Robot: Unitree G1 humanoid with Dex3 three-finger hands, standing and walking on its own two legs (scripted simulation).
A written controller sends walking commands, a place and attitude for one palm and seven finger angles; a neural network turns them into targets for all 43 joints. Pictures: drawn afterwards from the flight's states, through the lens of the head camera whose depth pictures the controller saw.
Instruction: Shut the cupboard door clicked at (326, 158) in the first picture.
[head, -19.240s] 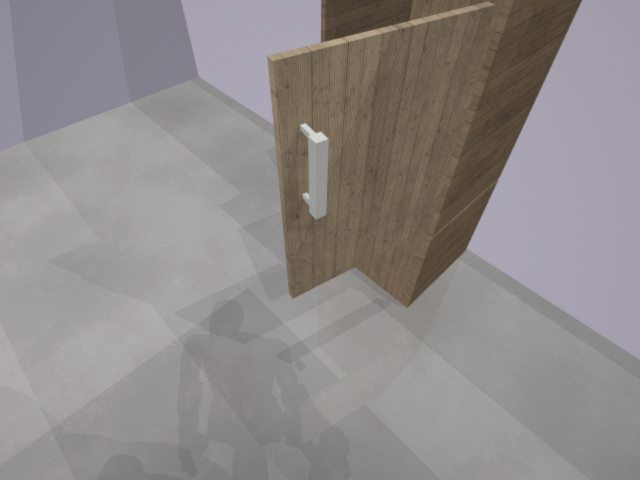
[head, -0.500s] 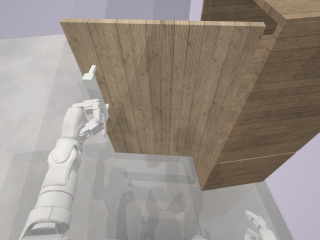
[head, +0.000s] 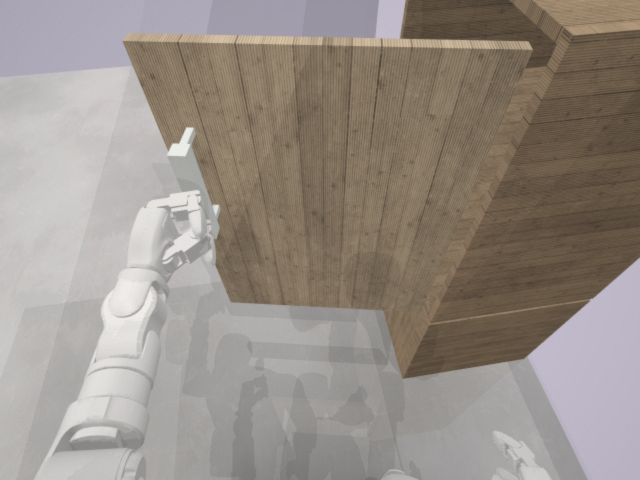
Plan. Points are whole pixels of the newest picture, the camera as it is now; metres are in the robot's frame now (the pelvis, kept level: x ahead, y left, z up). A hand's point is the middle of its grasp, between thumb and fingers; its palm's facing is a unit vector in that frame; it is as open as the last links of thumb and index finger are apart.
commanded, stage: push the door shut along its arc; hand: left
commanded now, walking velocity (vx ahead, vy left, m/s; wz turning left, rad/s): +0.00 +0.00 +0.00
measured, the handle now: (200, 186) +0.48 +0.20 +0.08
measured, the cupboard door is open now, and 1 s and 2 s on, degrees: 78 65 54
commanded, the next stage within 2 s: pull the fist back off the door in 1.90 s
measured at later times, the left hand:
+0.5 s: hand (215, 211) +0.42 +0.16 +0.09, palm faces -0.14 -0.99 -0.02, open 3.2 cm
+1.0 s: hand (247, 178) +0.49 +0.13 +0.09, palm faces -0.27 -0.96 -0.02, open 3.1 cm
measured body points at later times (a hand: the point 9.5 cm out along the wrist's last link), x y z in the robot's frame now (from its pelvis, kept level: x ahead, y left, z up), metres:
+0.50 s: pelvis -0.01 +0.00 -0.01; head +0.06 +0.00 +0.44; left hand +0.43 +0.21 +0.09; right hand +0.08 -0.26 -0.12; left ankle -0.01 +0.11 -0.71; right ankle +0.05 -0.11 -0.71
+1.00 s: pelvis -0.02 +0.01 -0.02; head +0.10 +0.01 +0.41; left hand +0.50 +0.18 +0.09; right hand +0.00 -0.27 -0.14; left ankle -0.01 +0.11 -0.71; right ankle +0.05 -0.11 -0.71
